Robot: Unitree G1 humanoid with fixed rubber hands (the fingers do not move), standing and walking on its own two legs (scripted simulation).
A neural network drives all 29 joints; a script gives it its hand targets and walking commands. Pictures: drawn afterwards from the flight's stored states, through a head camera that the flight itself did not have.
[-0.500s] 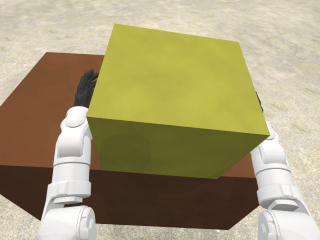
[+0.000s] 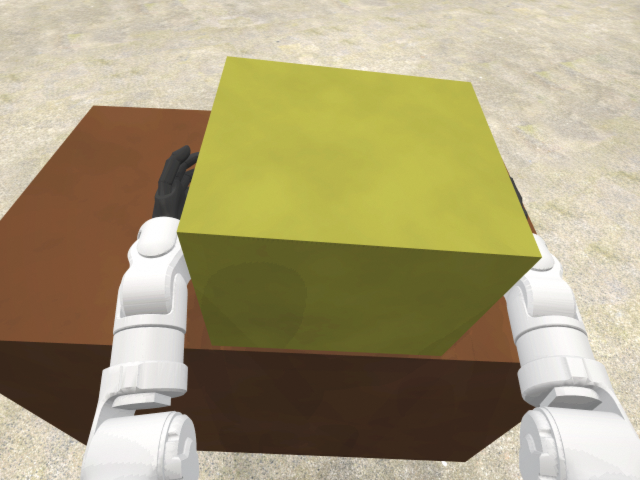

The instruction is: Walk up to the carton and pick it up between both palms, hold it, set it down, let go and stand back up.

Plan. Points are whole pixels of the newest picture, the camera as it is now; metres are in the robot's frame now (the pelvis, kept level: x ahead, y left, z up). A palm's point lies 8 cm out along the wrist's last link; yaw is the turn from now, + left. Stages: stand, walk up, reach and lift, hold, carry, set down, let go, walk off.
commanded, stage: set down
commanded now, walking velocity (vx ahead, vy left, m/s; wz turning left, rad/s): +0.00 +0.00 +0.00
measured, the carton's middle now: (340, 214) +0.41 -0.02 +0.12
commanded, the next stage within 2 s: none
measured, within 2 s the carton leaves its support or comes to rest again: neither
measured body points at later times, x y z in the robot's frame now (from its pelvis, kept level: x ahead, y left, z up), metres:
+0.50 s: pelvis +0.00 -0.01 +0.00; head +0.03 +0.00 +0.45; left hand +0.43 +0.16 +0.12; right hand +0.40 -0.25 +0.10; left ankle -0.05 +0.12 -0.75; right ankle +0.03 -0.14 -0.75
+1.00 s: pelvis +0.00 -0.01 +0.00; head +0.04 -0.01 +0.45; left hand +0.44 +0.16 +0.09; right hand +0.42 -0.25 +0.08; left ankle -0.05 +0.12 -0.75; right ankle +0.03 -0.14 -0.75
